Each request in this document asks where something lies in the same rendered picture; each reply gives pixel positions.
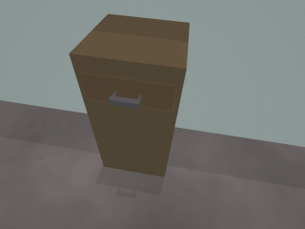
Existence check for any handle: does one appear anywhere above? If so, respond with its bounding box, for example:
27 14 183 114
109 91 142 109

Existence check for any cabinet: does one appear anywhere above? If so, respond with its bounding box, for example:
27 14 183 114
69 13 190 177

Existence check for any drawer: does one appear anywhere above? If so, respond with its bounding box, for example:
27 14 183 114
81 73 176 112

